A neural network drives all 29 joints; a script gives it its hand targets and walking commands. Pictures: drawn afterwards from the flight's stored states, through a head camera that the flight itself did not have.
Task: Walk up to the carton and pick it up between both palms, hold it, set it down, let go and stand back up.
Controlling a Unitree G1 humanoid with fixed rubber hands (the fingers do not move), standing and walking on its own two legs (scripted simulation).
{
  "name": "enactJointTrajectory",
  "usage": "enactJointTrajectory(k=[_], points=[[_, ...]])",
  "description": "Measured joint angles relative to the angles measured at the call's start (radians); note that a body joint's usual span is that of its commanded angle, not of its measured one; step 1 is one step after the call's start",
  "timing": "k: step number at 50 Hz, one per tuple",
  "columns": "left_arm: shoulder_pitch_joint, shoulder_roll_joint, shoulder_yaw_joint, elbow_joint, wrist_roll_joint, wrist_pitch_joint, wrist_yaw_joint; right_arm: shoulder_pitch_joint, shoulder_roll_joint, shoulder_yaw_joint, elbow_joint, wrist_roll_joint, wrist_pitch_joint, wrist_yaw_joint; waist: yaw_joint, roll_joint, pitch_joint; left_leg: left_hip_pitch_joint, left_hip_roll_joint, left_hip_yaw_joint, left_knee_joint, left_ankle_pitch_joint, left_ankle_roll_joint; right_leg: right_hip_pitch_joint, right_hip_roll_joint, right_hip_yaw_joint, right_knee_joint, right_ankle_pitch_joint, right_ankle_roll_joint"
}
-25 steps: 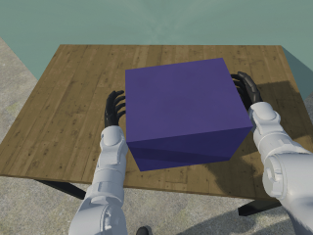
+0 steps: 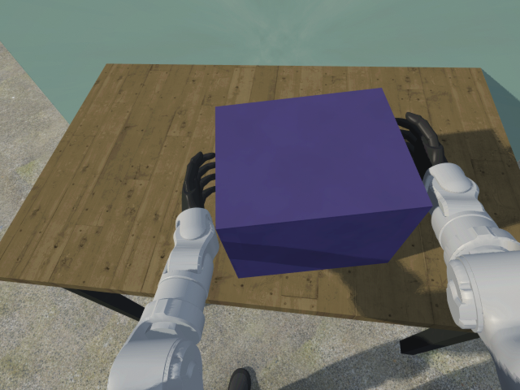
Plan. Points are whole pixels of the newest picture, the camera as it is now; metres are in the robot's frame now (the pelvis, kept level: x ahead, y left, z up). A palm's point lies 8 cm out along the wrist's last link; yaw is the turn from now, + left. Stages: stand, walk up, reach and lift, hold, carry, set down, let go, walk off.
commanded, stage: set down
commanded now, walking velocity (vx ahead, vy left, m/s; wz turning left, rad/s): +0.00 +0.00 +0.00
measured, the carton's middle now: (305, 188) +0.44 +0.06 +0.00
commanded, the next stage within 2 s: none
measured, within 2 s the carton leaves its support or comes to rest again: neither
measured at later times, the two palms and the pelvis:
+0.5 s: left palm (174, 220) +0.32 +0.25 +0.02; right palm (458, 170) +0.49 -0.17 +0.05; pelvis -0.02 +0.00 -0.01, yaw +1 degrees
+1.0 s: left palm (174, 245) +0.29 +0.23 +0.01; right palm (483, 215) +0.44 -0.21 +0.02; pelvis -0.02 +0.00 -0.01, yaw +2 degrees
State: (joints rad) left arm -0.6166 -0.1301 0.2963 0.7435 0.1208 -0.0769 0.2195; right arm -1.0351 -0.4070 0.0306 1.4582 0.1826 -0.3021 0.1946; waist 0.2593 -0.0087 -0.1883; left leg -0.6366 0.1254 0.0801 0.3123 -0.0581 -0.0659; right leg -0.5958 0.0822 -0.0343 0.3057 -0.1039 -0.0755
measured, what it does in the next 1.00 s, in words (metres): stands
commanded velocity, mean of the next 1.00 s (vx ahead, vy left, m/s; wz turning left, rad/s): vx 0.00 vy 0.00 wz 0.00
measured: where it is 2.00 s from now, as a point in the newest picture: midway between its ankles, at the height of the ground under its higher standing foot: outside the picture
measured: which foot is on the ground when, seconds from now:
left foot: down 0.00-1.00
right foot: down 0.00-1.00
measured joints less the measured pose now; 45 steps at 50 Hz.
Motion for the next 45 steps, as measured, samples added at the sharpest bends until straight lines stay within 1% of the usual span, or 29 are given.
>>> enactJointTrajectory(k=[4, 9, 12, 15, 18, 20, 23, 26, 28, 31, 34, 37, 39, 42, 45], points=[[-0.011, 0.014, -0.048, 0.050, -0.054, -0.004, 0.011, -0.028, -0.023, 0.093, 0.016, 0.081, 0.014, -0.002, 0.025, 0.020, -0.014, -0.044, 0.005, -0.004, 0.033, -0.007, -0.001, -0.037, 0.005, 0.000, 0.018, 0.001, 0.000], [-0.025, 0.019, -0.065, 0.115, -0.096, -0.014, 0.011, -0.057, -0.049, 0.155, 0.035, 0.131, 0.025, -0.009, 0.053, 0.051, -0.032, -0.095, 0.007, -0.014, 0.079, -0.020, 0.002, -0.083, 0.006, -0.003, 0.055, -0.008, 0.002], [-0.025, 0.032, -0.070, 0.121, -0.126, -0.021, 0.002, -0.062, -0.055, 0.162, 0.033, 0.143, 0.034, -0.014, 0.051, 0.058, -0.043, -0.120, 0.006, -0.025, 0.093, -0.022, 0.002, -0.108, 0.006, -0.008, 0.073, -0.013, 0.002], [-0.037, 0.050, -0.066, 0.132, -0.135, -0.034, -0.004, -0.062, -0.079, 0.179, 0.028, 0.154, 0.032, -0.017, 0.056, 0.053, -0.041, -0.138, 0.004, -0.031, 0.107, -0.022, 0.003, -0.127, 0.006, -0.008, 0.093, -0.017, 0.002], [-0.014, 0.071, -0.080, 0.079, -0.157, -0.027, -0.001, -0.055, -0.104, 0.193, 0.021, 0.182, 0.034, -0.007, 0.045, 0.056, -0.038, -0.148, 0.004, -0.044, 0.118, -0.022, -0.002, -0.131, 0.007, -0.015, 0.098, -0.018, -0.001], [0.002, 0.084, -0.099, 0.057, -0.183, -0.028, 0.001, -0.038, -0.129, 0.201, 0.011, 0.199, 0.039, 0.002, 0.043, 0.052, -0.052, -0.162, 0.004, -0.051, 0.128, -0.025, -0.003, -0.141, 0.008, -0.019, 0.105, -0.019, -0.002], [-0.003, 0.108, -0.117, 0.071, -0.200, -0.015, 0.000, -0.037, -0.156, 0.212, 0.016, 0.227, 0.058, 0.016, 0.042, 0.044, -0.059, -0.174, 0.003, -0.053, 0.145, -0.032, 0.000, -0.156, 0.008, -0.017, 0.126, -0.027, -0.001], [0.007, 0.125, -0.135, 0.060, -0.219, 0.000, 0.000, -0.034, -0.171, 0.225, 0.006, 0.252, 0.066, 0.036, 0.031, 0.044, -0.052, -0.174, 0.002, -0.057, 0.155, -0.035, -0.001, -0.154, 0.008, -0.016, 0.134, -0.030, 0.000], [0.009, 0.128, -0.139, 0.067, -0.229, 0.004, -0.004, -0.028, -0.179, 0.234, 0.003, 0.265, 0.070, 0.048, 0.030, 0.037, -0.054, -0.178, 0.001, -0.056, 0.160, -0.037, 0.001, -0.161, 0.008, -0.013, 0.143, -0.032, 0.001], [0.054, 0.122, -0.135, 0.010, -0.223, 0.012, -0.007, 0.010, -0.186, 0.247, -0.041, 0.285, 0.057, 0.058, 0.024, 0.034, -0.061, -0.179, -0.001, -0.059, 0.168, -0.042, 0.002, -0.159, 0.008, -0.010, 0.144, -0.034, 0.004], [0.079, 0.124, -0.141, -0.018, -0.202, 0.029, 0.000, 0.016, -0.188, 0.234, -0.014, 0.292, 0.048, 0.079, 0.021, 0.045, -0.054, -0.163, -0.006, -0.066, 0.168, -0.044, 0.001, -0.138, 0.005, -0.014, 0.142, -0.036, 0.006], [0.127, 0.126, -0.163, -0.089, -0.200, 0.049, 0.000, 0.055, -0.197, 0.228, -0.030, 0.305, 0.043, 0.092, 0.024, 0.049, -0.035, -0.138, -0.006, -0.068, 0.165, -0.045, 0.002, -0.109, 0.007, -0.013, 0.131, -0.034, 0.005], [0.153, 0.131, -0.179, -0.121, -0.212, 0.056, 0.006, 0.079, -0.199, 0.208, -0.030, 0.299, 0.039, 0.104, 0.018, 0.050, -0.035, -0.137, -0.006, -0.074, 0.170, -0.047, 0.002, -0.104, 0.008, -0.016, 0.132, -0.036, 0.004], [0.195, 0.135, -0.200, -0.186, -0.221, 0.069, 0.010, 0.129, -0.204, 0.183, -0.062, 0.295, 0.021, 0.115, 0.003, 0.051, -0.026, -0.129, -0.009, -0.085, 0.171, -0.048, 0.000, -0.092, 0.007, -0.023, 0.132, -0.039, 0.003], [0.217, 0.137, -0.219, -0.213, -0.223, 0.080, 0.009, 0.170, -0.210, 0.186, -0.082, 0.309, 0.007, 0.126, -0.009, 0.045, -0.009, -0.115, -0.009, -0.087, 0.171, -0.049, 0.000, -0.080, 0.009, -0.022, 0.136, -0.042, 0.002]])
